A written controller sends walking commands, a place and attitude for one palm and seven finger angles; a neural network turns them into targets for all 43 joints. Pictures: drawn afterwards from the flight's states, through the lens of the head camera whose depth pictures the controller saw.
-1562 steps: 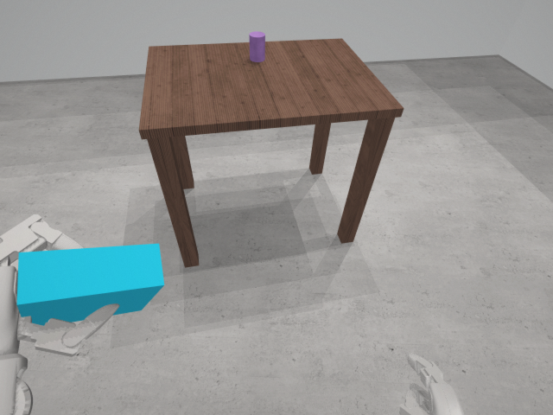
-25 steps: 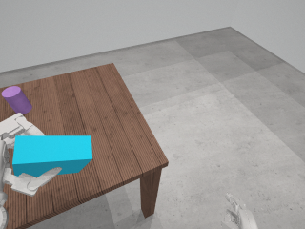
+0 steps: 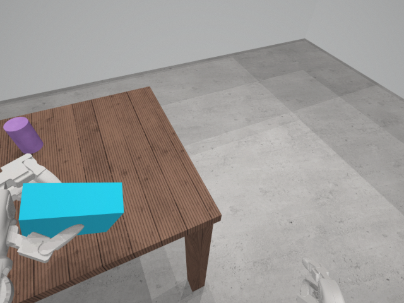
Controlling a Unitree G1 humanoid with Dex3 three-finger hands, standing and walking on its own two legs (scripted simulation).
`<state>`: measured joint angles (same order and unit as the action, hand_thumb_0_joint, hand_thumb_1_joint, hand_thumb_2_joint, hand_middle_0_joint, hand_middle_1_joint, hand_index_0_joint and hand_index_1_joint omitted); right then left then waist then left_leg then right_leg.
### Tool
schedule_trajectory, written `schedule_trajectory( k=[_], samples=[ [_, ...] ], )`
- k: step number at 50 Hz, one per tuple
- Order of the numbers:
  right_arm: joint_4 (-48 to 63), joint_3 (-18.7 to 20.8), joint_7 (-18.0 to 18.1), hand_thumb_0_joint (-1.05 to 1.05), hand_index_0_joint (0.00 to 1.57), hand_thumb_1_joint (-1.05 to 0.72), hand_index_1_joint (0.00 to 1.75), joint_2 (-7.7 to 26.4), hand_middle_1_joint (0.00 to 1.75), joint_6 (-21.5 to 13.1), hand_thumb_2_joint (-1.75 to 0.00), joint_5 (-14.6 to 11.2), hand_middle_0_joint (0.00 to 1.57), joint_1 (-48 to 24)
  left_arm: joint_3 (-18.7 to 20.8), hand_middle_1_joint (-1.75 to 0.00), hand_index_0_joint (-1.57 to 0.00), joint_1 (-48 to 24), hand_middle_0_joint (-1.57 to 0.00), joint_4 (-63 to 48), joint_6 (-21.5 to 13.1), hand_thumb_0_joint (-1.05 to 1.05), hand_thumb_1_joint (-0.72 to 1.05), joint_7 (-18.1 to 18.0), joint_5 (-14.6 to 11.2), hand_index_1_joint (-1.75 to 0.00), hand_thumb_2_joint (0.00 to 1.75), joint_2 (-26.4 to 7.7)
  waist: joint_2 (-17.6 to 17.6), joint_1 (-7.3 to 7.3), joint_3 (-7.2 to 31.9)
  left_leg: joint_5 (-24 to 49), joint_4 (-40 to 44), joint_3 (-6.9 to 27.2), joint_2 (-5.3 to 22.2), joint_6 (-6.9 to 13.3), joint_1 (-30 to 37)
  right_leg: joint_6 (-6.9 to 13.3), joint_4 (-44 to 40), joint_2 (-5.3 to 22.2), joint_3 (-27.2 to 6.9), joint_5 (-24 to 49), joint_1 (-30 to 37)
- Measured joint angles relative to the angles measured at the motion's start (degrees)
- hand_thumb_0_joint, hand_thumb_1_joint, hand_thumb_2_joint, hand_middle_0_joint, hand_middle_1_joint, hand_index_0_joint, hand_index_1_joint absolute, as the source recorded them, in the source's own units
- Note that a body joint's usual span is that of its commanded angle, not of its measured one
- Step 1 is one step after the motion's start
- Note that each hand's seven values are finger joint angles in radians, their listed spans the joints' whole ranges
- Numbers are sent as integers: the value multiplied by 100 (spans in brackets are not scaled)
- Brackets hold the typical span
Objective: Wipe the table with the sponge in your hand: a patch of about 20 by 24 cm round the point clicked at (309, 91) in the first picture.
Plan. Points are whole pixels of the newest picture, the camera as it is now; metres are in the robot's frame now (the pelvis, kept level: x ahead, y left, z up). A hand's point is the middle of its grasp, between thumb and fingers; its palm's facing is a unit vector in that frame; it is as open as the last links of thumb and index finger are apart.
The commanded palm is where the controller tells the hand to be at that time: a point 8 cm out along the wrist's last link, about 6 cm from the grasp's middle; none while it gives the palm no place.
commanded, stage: shuffle to correct the standing spot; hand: left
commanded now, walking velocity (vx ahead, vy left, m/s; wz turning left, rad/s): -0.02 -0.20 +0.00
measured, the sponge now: (86, 211) +0.23 +0.20 +0.13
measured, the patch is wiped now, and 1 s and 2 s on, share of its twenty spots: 0.00 0.00 0.00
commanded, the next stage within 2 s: come to a stop and stand still in 0.46 s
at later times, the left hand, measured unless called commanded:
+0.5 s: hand (47, 206) +0.22 +0.23 +0.16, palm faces +0.31 -0.86 -0.41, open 9.2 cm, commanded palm +0.16 +0.28 +0.18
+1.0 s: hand (20, 211) +0.21 +0.28 +0.15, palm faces +0.29 -0.87 -0.41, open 9.2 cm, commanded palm +0.16 +0.31 +0.18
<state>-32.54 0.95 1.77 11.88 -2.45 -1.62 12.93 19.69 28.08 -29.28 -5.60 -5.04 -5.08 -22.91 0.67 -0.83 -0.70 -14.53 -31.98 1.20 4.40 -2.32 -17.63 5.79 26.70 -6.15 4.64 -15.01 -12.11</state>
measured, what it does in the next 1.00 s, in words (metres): stands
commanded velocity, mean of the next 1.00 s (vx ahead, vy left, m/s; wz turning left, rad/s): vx -0.01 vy -0.11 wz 0.00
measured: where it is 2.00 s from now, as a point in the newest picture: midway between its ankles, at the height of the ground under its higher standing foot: outside the picture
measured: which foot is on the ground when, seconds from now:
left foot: down 0.00-1.00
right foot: down 0.00-1.00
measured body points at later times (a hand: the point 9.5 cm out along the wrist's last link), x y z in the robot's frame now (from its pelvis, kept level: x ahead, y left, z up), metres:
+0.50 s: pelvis +0.00 +0.00 +0.00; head +0.01 +0.00 +0.45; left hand +0.19 +0.28 +0.19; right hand +0.17 -0.24 -0.08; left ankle +0.03 +0.15 -0.73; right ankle -0.01 -0.05 -0.73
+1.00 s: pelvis -0.01 +0.03 +0.00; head +0.01 +0.06 +0.45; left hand +0.19 +0.32 +0.18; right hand +0.14 -0.21 -0.07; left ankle +0.03 +0.15 -0.73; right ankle -0.01 -0.05 -0.73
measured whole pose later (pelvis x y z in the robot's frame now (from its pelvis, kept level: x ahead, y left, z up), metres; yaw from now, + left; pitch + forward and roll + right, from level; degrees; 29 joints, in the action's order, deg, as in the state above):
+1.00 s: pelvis -0.01 +0.03 +0.00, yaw -1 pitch +0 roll -1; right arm -34.7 0.2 2.8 11.3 -7.8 -1.0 15.1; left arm 19.8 27.0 -26.7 -12.4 -4.2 -2.9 -24.5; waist -2.9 1.0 -2.1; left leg -12.8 -28.8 -0.8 0.9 0.4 -15.9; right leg 2.8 26.3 -3.2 1.9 -14.0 -12.2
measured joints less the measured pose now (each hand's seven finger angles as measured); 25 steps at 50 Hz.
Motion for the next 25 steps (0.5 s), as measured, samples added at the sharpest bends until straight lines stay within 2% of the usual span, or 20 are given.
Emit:
schedule_trajectory(
  k=[12,25],
  samples=[
    [13,-22,-9,1,20,-91,30,-37,30,-2,-90,23,20,-17,117,-143,-83,-56,-83,-52,-36,-1,-46,-10,7,-143,108,-107,-19,13,-26,52,90,15,11,-43,27,-4,-100,-12,12,50,36],
    [3,-16,9,1,20,-91,30,-27,30,8,-90,21,20,-29,12,-143,-83,-5,-83,-103,21,-1,-46,-9,-5,-143,108,-65,-46,24,-13,31,72,16,-5,-61,63,5,-11,7,19,-16,42]
  ],
)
